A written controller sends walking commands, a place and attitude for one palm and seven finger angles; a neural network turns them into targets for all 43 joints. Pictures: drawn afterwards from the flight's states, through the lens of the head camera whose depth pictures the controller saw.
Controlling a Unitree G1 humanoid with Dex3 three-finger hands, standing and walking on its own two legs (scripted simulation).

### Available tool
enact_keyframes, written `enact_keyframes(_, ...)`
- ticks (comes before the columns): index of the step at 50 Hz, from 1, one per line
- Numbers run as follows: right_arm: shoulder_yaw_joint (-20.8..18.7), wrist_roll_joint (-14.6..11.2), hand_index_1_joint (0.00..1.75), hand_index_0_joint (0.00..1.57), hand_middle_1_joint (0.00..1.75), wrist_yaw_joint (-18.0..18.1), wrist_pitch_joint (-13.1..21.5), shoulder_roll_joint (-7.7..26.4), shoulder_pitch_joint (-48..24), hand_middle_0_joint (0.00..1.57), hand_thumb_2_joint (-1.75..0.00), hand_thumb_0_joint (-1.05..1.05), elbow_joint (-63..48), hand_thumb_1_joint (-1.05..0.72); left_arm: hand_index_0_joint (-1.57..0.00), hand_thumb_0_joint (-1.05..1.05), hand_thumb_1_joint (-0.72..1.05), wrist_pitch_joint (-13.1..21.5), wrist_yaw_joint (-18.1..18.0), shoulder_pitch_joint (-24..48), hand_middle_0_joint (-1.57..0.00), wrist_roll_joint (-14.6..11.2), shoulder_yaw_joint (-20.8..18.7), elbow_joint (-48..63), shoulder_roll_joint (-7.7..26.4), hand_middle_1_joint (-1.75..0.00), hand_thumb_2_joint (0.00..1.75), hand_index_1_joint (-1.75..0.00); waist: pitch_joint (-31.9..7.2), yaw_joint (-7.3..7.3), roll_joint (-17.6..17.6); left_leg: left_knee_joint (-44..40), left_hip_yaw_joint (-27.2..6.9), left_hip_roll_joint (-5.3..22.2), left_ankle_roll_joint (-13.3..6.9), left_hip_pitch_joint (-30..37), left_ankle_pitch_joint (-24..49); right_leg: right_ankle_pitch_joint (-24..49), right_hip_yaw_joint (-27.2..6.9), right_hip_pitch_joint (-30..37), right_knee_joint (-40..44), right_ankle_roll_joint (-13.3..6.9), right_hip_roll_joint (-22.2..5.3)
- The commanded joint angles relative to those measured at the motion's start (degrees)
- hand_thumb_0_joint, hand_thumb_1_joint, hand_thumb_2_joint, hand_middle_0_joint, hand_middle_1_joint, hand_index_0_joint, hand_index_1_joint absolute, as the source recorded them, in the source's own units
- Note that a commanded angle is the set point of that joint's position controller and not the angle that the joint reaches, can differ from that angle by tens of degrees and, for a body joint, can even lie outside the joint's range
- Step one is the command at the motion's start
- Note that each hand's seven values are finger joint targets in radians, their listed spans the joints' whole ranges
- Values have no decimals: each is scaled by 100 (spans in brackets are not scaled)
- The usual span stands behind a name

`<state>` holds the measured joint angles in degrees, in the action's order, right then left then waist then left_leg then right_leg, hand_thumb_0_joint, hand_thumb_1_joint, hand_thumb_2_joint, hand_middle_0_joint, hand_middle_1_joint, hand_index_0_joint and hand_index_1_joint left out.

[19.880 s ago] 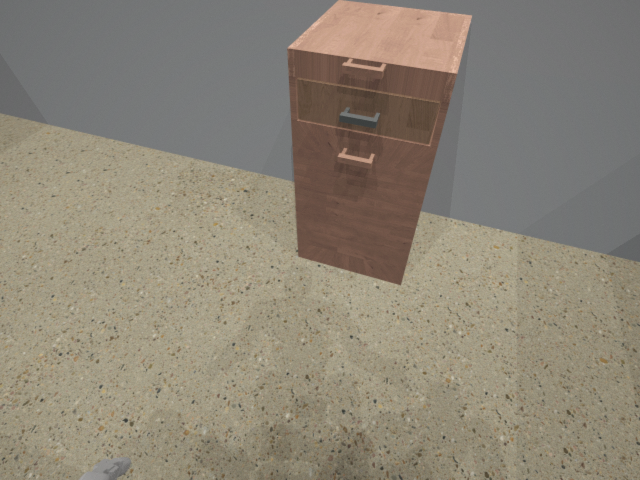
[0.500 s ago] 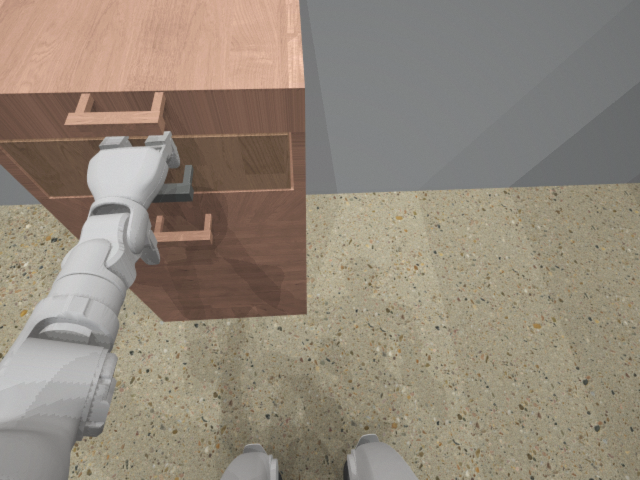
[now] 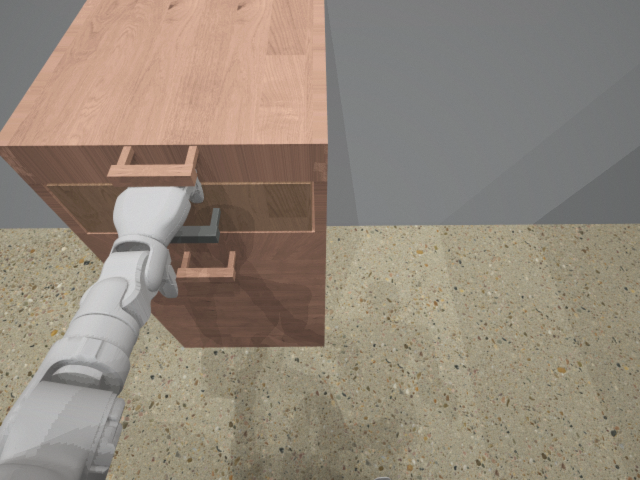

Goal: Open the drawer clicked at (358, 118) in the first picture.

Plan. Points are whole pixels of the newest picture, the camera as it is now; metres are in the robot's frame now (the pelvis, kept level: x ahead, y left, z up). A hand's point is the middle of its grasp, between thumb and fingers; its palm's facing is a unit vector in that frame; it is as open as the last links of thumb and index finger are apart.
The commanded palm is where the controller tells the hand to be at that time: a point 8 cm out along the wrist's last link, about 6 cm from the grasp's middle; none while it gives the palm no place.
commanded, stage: re-aim the fingers above the handle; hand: left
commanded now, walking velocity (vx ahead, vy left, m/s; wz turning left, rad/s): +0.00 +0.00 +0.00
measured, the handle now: (187, 224) +0.49 +0.21 -0.03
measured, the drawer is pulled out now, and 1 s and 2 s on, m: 0.00 0.00 0.00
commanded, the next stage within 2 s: none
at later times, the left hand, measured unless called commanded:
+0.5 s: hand (167, 236) +0.43 +0.21 +0.02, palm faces -0.06 -0.02 -1.00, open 13.8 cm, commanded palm +0.42 +0.21 +0.09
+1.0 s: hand (167, 236) +0.43 +0.21 +0.02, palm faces -0.05 -0.02 -1.00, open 13.7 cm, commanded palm +0.41 +0.22 +0.09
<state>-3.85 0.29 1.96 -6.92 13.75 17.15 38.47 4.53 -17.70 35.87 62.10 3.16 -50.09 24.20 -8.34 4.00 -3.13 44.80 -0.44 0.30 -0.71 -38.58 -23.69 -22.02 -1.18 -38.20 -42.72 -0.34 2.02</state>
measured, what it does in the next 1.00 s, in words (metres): stands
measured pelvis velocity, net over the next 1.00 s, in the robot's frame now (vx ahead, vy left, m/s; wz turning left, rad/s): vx -0.02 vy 0.00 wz -0.01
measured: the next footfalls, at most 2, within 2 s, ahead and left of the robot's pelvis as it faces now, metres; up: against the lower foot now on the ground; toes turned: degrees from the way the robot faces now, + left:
none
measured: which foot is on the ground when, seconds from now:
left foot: down 0.00-1.00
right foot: down 0.00-1.00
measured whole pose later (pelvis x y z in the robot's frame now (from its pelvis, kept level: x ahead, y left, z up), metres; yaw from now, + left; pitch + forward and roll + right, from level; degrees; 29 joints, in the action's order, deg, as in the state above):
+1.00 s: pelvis -0.02 +0.00 +0.00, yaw -1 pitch +17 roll -1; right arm -4.0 0.2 2.2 -6.5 14.2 18.7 40.2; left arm 5.6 -18.0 37.6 62.9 1.5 -53.3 25.7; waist -8.0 5.1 -3.1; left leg 45.0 0.2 0.5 -0.6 -39.4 -22.4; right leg -20.8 -1.8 -39.5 -43.5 -0.5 2.2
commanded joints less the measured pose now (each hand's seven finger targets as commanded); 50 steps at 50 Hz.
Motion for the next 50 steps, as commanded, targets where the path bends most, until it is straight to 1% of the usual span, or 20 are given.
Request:
enact_keyframes(1, -332, 67, 30, 20, 30, 36, 47, 838, 558, 20, -90, 0, -351, -90, -30, 0, -50, 56, -400, 2535, -30, -67, -670, 1598, 1540, -120, 30, -120, -2708, -22, -220, -55, 126, -87, -118, 1901, 3995, 3168, 196, 1161, 172, -180, 118)
enact_keyframes(2, -333, 66, 30, 20, 30, 15, 38, 813, 571, 20, -90, 0, -364, -90, -30, 0, -50, 30, -400, 2465, -30, -70, -529, 1604, 1358, -120, 30, -120, -2762, -1, -262, -45, 122, -93, -114, 1953, 4074, 3230, 200, 1158, 168, -163, 118)
enact_keyframes(4, -322, 46, 30, 20, 30, 25, 20, 837, 534, 20, -90, 0, -340, -90, -30, 0, -50, -24, -389, 2411, -30, -103, -600, 1418, 1441, -120, 30, -120, -2489, 31, 7, -92, 176, -119, -137, 1690, 3683, 3225, 192, 1235, 232, -151, 106)
enact_keyframes(6, -318, 47, 30, 20, 30, 30, 12, 829, 491, 20, -90, 0, -358, -90, -30, 0, -50, -34, -385, 2450, -30, -101, -594, 1482, 1451, -120, 30, -120, -2541, 3, -55, -112, 174, -139, -134, 1676, 3700, 3253, 181, 1310, 218, -168, 99)
enact_keyframes(8, -321, 30, 30, 20, 30, 37, 8, 839, 486, 20, -90, 0, -315, -90, -30, 0, -50, -89, -379, 2570, -30, -62, -451, 1326, 1342, -120, 30, -120, -2339, 105, 15, -140, 186, -143, -147, 1631, 3427, 3120, 180, 1187, 274, -158, 100)
enact_keyframes(9, -316, 34, 30, 20, 30, 41, 5, 850, 498, 20, -90, 0, -317, -90, -30, 0, -50, -93, -374, 2502, -30, -61, -610, 1306, 1511, -120, 30, -120, -2406, 29, 68, -161, 190, -149, -144, 1576, 3348, 3089, 184, 1275, 260, -163, 97)
enact_keyframes(11, -311, 31, 30, 20, 30, 54, -4, 839, 455, 20, -90, 0, -355, -90, -30, 0, -50, -78, -338, 2522, -30, -84, -563, 1373, 1476, -120, 30, -120, -2527, 16, -19, -161, 180, -164, -140, 1647, 3463, 3142, 163, 1347, 254, -176, 92)
enact_keyframes(13, -323, 19, 30, 20, 30, 53, 11, 819, 466, 20, -90, 0, -321, -90, -30, 0, -50, -73, -313, 2625, -30, -85, -338, 1315, 1220, -120, 30, -120, -2351, 121, -36, -170, 176, -148, -146, 1705, 3363, 3041, 186, 1175, 290, -167, 100)
enact_keyframes(17, -318, 21, 30, 20, 30, 70, 27, 822, 474, 20, -90, 0, -323, -90, -30, 0, -50, 5, -293, 2764, -30, -55, -362, 1316, 1293, -120, 30, -120, -2349, 103, -64, -213, 161, -155, -141, 1657, 3133, 2807, 182, 1127, 303, -175, 99)
enact_keyframes(20, -329, 22, 30, 20, 30, 74, 49, 822, 477, 20, -90, 0, -321, -90, -30, 0, -50, 13, -297, 2825, -30, -52, -171, 1256, 1061, -120, 30, -120, -2221, 177, 50, -225, 170, -167, -153, 1602, 2885, 2649, 179, 1040, 359, -176, 103)
enact_keyframes(23, -307, 10, 30, 20, 30, 86, 51, 861, 504, 20, -90, 0, -268, -90, -30, 0, -50, 11, -314, 2878, -30, -44, -435, 1072, 1437, -120, 30, -120, -2152, 126, 16, -267, 175, -186, -155, 1436, 2615, 2498, 147, 1079, 361, -189, 92)
enact_keyframes(30, -298, -7, 30, 20, 30, 95, 111, 853, 536, 20, -90, 0, -281, -90, -30, 0, -50, 54, -321, 2943, -30, -48, -347, 944, 1357, -120, 30, -120, -2126, 138, -49, -310, 190, -188, -152, 1350, 2382, 2266, 154, 1007, 387, -195, 95)
enact_keyframes(32, -304, 10, 30, 20, 30, 99, 123, 857, 566, 20, -90, 0, -284, -90, -30, 0, -50, 105, -334, 3093, -30, -43, -398, 1044, 1442, -120, 30, -120, -2361, 144, -32, -284, 177, -189, -159, 1394, 2467, 2345, 128, 1077, 360, -176, 95)
enact_keyframes(35, -308, 15, 30, 20, 30, 99, 133, 867, 565, 20, -90, 0, -264, -90, -30, 0, -50, 115, -355, 2909, -30, -38, -553, 1009, 1597, -120, 30, -120, -2377, 71, -34, -286, 200, -192, -161, 1346, 2404, 2332, 124, 1137, 360, -184, 95)
enact_keyframes(38, -293, -2, 30, 20, 30, 100, 155, 875, 593, 20, -90, 0, -244, -90, -30, 0, -50, 105, -364, 2908, -30, -62, -467, 838, 1485, -120, 30, -120, -2123, 130, 60, -309, 176, -182, -167, 1248, 2278, 2174, 154, 991, 387, -187, 111)
enact_keyframes(41, -285, 12, 30, 20, 30, 115, 156, 909, 580, 20, -90, 0, -254, -90, -30, 0, -50, 101, -390, 3065, -30, -29, -624, 898, 1741, -120, 30, -120, -2255, 110, 26, -295, 178, -192, -174, 1208, 2273, 2175, 120, 1034, 362, -185, 107)
enact_keyframes(42, -287, 15, 30, 20, 30, 108, 162, 902, 613, 20, -90, 0, -232, -90, -30, 0, -50, 108, -416, 3087, -30, -5, -667, 947, 1812, -120, 30, -120, -2375, 88, -117, -298, 182, -183, -170, 1282, 2313, 2186, 123, 1036, 344, -183, 103)
enact_keyframes(43, -290, 15, 30, 20, 30, 108, 153, 904, 611, 20, -90, 0, -226, -90, -30, 0, -50, 87, -415, 2926, -30, -11, -741, 857, 1869, -120, 30, -120, -2346, 41, -27, -282, 202, -188, -171, 1238, 2344, 2253, 120, 1104, 336, -183, 107)
enact_keyframes(47, -308, 24, 30, 20, 30, 81, 158, 876, 606, 20, -90, 0, -264, -90, -30, 0, -50, 126, -440, 2896, -30, -47, -726, 1164, 1767, -120, 30, -120, -2608, -10, -261, -247, 180, -163, -141, 1504, 2773, 2478, 160, 1125, 255, -200, 123)
enact_keyframes(50, -288, 16, 30, 20, 30, 83, 123, 898, 543, 20, -90, 0, -291, -90, -30, 0, -50, 89, -417, 2485, -30, -83, -907, 1022, 1931, -120, 30, -120, -2434, -104, -13, -281, 197, -169, -147, 1332, 2741, 2535, 155, 1259, 269, -188, 125)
